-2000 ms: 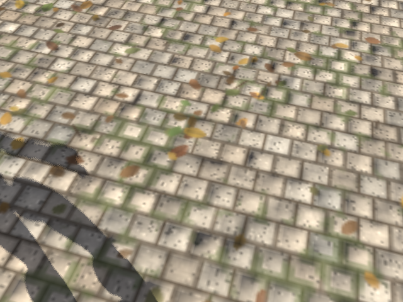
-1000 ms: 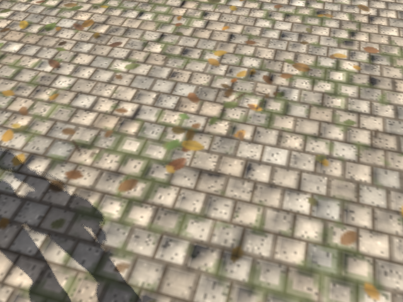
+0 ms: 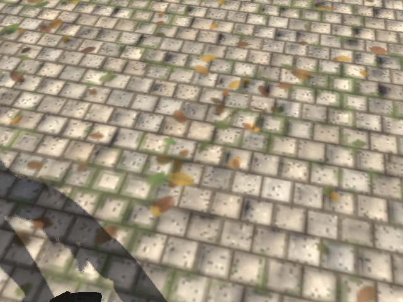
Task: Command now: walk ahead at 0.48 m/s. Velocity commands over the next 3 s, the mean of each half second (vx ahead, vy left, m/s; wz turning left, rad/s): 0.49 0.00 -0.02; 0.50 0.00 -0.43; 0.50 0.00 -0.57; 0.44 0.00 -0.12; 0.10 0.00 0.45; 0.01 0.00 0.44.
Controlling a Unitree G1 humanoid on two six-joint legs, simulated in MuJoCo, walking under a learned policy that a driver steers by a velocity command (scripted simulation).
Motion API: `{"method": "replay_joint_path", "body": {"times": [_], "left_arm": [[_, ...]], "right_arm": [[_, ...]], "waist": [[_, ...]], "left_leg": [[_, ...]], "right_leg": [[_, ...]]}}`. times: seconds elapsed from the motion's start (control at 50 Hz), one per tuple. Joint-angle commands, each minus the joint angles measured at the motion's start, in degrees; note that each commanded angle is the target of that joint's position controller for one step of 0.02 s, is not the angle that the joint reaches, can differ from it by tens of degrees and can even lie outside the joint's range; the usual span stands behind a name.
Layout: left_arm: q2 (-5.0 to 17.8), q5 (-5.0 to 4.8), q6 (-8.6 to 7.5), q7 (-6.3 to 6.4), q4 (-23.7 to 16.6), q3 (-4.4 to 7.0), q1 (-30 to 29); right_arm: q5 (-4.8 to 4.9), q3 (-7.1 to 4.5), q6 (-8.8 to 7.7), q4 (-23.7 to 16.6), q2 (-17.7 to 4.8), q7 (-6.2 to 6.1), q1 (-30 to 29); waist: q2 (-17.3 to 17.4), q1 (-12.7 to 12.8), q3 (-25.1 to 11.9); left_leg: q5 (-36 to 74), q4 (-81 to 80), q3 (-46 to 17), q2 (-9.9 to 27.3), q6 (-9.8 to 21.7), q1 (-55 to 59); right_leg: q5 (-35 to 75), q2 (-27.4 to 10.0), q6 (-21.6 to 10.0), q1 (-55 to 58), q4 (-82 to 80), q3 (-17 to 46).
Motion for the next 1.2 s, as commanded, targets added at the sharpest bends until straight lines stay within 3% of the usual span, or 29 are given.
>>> {"method": "replay_joint_path", "body": {"times": [0.02, 0.04, 0.08, 0.12, 0.2, 0.28, 0.34, 0.4, 0.44, 0.46, 0.48, 0.5, 0.52, 0.54, 0.58, 0.62, 0.68, 0.76, 0.9, 0.96, 1.0, 1.02, 1.04, 1.06, 1.08, 1.1, 1.12, 1.14, 1.2], "left_arm": [[7.77, 0.16, -0.06, 0.42, 2.07, 1.98, 13.29], [5.88, 0.68, -0.5, 0.04, 1.71, 1.38, 9.76], [3.85, 1.4, -1.01, -0.44, 2.35, 0.78, 7.98], [4.81, 1.09, -1.21, -0.18, 3.77, 0.89, 10.07], [7.88, 1.07, -0.93, 1.65, 5.33, 1.47, 14.84], [9.12, 0.3, -0.39, 2.46, 6.37, 1.62, 19.35], [9.34, -0.19, 0.37, 2.57, 7.99, 1.79, 23.18], [9.97, -0.26, 1.48, 2.83, 8.78, 2.29, 24.28], [10.66, -0.27, 2.1, 2.85, 8.33, 2.53, 22.86], [9.82, -0.03, 2.4, 2.76, 7.82, 2.14, 21.77], [7.61, 0.8, 2.3, 2.69, 6.19, 1.09, 21.43], [-0.23, 0.58, 1.2, 2.19, 5.82, -1.07, 28.97], [4.48, -0.67, 0.05, 2.16, 6.67, -0.04, 26.85], [8.89, -2.32, -0.42, 2.22, 5.0, 1.38, 21.67], [7.96, -1.58, 0.01, 3.01, 4.29, 1.87, 17.53], [5.12, -1.36, 1.77, 2.97, 4.87, 2.14, 19.88], [3.41, -1.15, 3.45, 2.93, 3.41, 2.32, 18.36], [3.1, -0.45, 3.25, 2.14, 0.48, 2.42, 12.32], [2.12, -0.27, 3.04, -0.54, -5.76, 1.44, -0.03], [4.36, -0.52, 3.31, -1.33, -7.37, 2.46, 1.72], [8.54, -0.93, 3.45, -1.08, -5.18, 4.88, 13.61], [12.97, -0.91, 3.77, 0.02, -2.69, 7.11, 23.15], [19.4, -1.25, 3.9, 0.95, -2.17, 8.25, 24.03], [17.82, -0.21, 2.91, 0.6, -4.32, 7.16, 25.24], [13.58, 0.34, 2.13, 0.48, -4.02, 6.01, 23.99], [11.11, -0.08, 1.52, 0.57, -4.41, 5.37, 20.79], [9.06, -0.2, 1.3, 0.55, -5.51, 4.76, 15.93], [7.2, 0.16, 1.2, 0.71, -6.62, 4.09, 12.96], [8.67, 0.04, 1.0, 1.62, -7.11, 4.23, 13.31]], "right_arm": [[2.29, -1.28, -3.73, -6.62, -7.68, 0.36, -4.24], [1.71, -1.74, -3.51, -6.86, -7.54, -0.26, -6.1], [0.72, -1.99, -1.82, -6.5, -4.99, -0.79, -3.44], [0.44, -1.97, -0.68, -7.11, -3.63, -0.99, -3.72], [-0.52, -2.39, -0.64, -11.32, -5.07, -0.96, -13.9], [-0.09, -1.6, -1.36, -13.86, -3.67, 0.08, -22.99], [0.42, -1.23, -1.58, -15.76, -3.93, 1.07, -27.95], [0.57, -1.45, -2.04, -17.44, -5.36, 2.15, -29.5], [0.53, -2.54, -2.41, -16.8, -7.76, 2.25, -24.55], [0.49, -3.96, -2.56, -14.27, -10.19, 1.93, -15.78], [-0.38, -5.34, -2.62, -11.87, -14.45, 1.29, -4.38], [-0.88, -6.57, -2.07, -10.22, -19.27, 1.23, 1.18], [-0.88, -4.88, -2.07, -10.72, -13.36, 1.25, 1.13], [-0.73, -3.9, -2.23, -11.34, -10.48, 1.05, -3.9], [-0.8, -2.81, -2.55, -12.51, -6.88, 1.19, -12.37], [-1.53, -2.47, -2.95, -11.96, -5.09, 1.35, -14.9], [-1.75, -3.1, -3.33, -10.83, -6.71, 0.77, -14.18], [-1.83, -3.63, -2.83, -10.1, -8.33, -0.55, -12.57], [-0.26, -4.67, -0.7, -8.67, -10.75, -1.41, -6.78], [0.33, -5.39, 0.52, -9.55, -12.88, -1.62, -8.45], [0.72, -5.57, 1.43, -10.47, -14.02, -1.8, -10.57], [0.24, -5.18, 1.26, -11.29, -13.37, -1.89, -10.43], [-2.07, -2.73, -0.01, -14.16, -4.54, -1.16, -6.47], [0.12, -2.29, -2.87, -15.98, -6.02, -0.34, -8.98], [2.37, -3.04, -4.52, -17.67, -8.98, 0.29, -15.42], [2.16, -2.82, -5.3, -17.8, -8.88, 0.25, -16.55], [0.57, -3.2, -5.34, -16.9, -9.18, -0.24, -16.3], [-0.37, -3.88, -4.66, -16.54, -10.24, -0.42, -15.38], [-1.26, -3.9, -2.55, -17.44, -8.57, -0.4, -15.26]], "waist": [[-4.87, 7.0, -9.38], [-1.45, 4.81, -5.5], [-3.86, 1.23, -4.05], [-4.19, 0.39, -2.19], [-2.66, 2.27, 0.48], [-2.53, 5.31, 1.05], [-2.45, 6.96, 2.12], [-3.06, 6.04, 1.71], [-4.46, 2.38, -1.38], [-4.02, -2.08, -6.6], [-0.65, -6.2, -15.62], [13.79, -3.38, -24.51], [11.54, -4.99, -25.66], [8.99, -4.05, -16.43], [3.94, -0.61, -7.32], [5.81, 2.42, -4.63], [4.24, 3.5, -2.02], [2.78, 2.56, -0.2], [1.33, -1.2, 3.11], [3.8, 1.74, -0.01], [4.31, 8.98, -6.96], [0.8, 13.15, -12.04], [-14.82, 7.25, -15.02], [-11.42, 8.24, -24.32], [-7.12, 9.89, -17.76], [-3.94, 7.92, -12.39], [-0.38, 5.06, -9.05], [-0.61, 2.98, -7.8], [-0.77, 1.21, -5.97]], "left_leg": [[4.65, 24.94, -3.03, 3.39, 2.41, -35.48], [8.66, 21.12, -1.88, 5.69, 2.35, -32.53], [11.92, 16.0, -2.17, 8.23, 2.2, -25.53], [12.72, 12.31, -1.09, 8.91, 1.42, -25.61], [24.59, -1.71, -0.31, 9.62, -0.91, -33.81], [34.46, -17.02, 2.67, 6.49, -1.17, -30.64], [33.55, -22.06, 2.64, 5.43, -0.72, -31.99], [27.54, -25.17, 2.22, 4.59, 1.26, -32.24], [23.24, -26.9, 3.66, 2.09, 2.8, -22.93], [23.75, -27.97, 4.76, 0.63, 4.32, -10.88], [24.49, -25.24, -2.98, 8.35, 7.72, 7.64], [14.12, -29.64, -28.96, 23.18, 16.21, 29.69], [9.65, -35.75, -37.13, 23.98, 15.45, 28.53], [10.49, -36.8, -27.57, 22.26, 12.17, 20.9], [17.62, -41.08, -14.03, 18.13, 9.49, 5.19], [20.57, -44.76, -6.06, 14.99, 8.1, -2.53], [27.02, -47.1, 1.01, 14.62, 9.05, -4.98], [29.7, -48.15, 7.45, 13.95, 8.57, -2.57], [35.1, -44.84, 13.69, 16.87, 7.39, 8.65], [57.19, -36.17, 16.06, 17.41, 5.65, 11.71], [68.12, -18.6, 17.9, 15.28, 3.48, 8.52], [56.26, -2.77, 18.08, 12.85, 0.75, -2.79], [3.7, 17.97, 15.62, 2.33, -2.99, -28.09], [-8.14, 27.87, 0.39, -3.14, -2.81, -37.39], [-3.02, 27.79, -2.48, 0.18, -1.1, -43.69], [2.22, 23.13, -2.28, 2.96, 0.2, -43.09], [5.66, 17.79, -2.23, 5.18, 0.08, -38.74], [7.66, 14.12, -2.5, 6.54, -0.23, -34.01], [10.51, 6.41, -1.25, 6.7, -2.61, -29.84]], "right_leg": [[-10.83, -19.78, -10.93, 34.38, -20.55, 32.47], [-4.09, -17.46, -9.61, 25.3, -22.21, 25.63], [0.01, -13.8, -8.27, 16.42, -25.2, 18.02], [2.49, -13.0, -9.14, 12.83, -27.47, 14.53], [5.72, -12.67, -9.15, 15.56, -29.26, 11.59], [6.97, -11.0, -6.93, 18.2, -29.08, 7.58], [7.26, -13.14, -6.83, 24.67, -27.01, 7.82], [12.03, -16.26, -5.77, 31.73, -22.78, 8.85], [24.55, -15.92, -4.53, 32.12, -16.03, 9.41], [30.79, -12.99, -3.2, 29.55, -6.31, 7.79], [21.44, -9.41, -1.29, 18.72, 9.92, 5.53], [-10.09, 1.03, 3.06, -5.28, 31.89, 2.69], [-25.03, 0.47, 2.37, -10.83, 39.51, 11.98], [-21.2, -2.51, 1.52, -14.82, 41.86, 12.1], [-11.96, -7.52, 1.76, -11.5, 36.83, 10.09], [-7.73, -9.55, 1.98, -5.58, 33.59, 10.25], [-3.23, -10.0, 2.77, -8.16, 30.95, 10.1], [7.19, -9.52, 3.71, -11.84, 18.62, 9.47], [7.1, -7.81, 1.55, -14.11, 4.56, 2.65], [-0.84, -3.66, -1.27, -6.89, 3.49, -1.72], [-1.66, 1.45, -4.44, 10.04, 0.46, -4.16], [-0.03, 0.33, -7.06, 27.04, -2.29, 1.77], [-4.87, -14.26, -15.71, 44.8, -5.96, 31.12], [-12.34, -21.21, -21.75, 51.81, -16.44, 54.02], [-8.62, -19.86, -18.11, 49.3, -18.3, 46.91], [-3.83, -17.34, -15.71, 41.61, -17.53, 38.32], [1.84, -14.86, -13.72, 32.66, -17.61, 32.17], [7.09, -13.05, -12.79, 26.5, -18.65, 28.07], [14.25, -11.29, -12.91, 18.74, -21.12, 23.65]]}}
Next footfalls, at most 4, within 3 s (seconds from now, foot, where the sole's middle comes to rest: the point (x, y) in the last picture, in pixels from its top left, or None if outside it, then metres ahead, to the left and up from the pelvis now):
0.48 left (159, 299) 0.46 0.15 -0.75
1.02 right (242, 223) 0.71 -0.14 -0.75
1.52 left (222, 147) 1.06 -0.10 -0.75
1.98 right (306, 136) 1.10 -0.45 -0.75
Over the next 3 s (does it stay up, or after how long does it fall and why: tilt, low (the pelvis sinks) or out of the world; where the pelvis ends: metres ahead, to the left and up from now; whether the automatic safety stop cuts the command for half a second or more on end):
stays up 1.11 -0.31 0.02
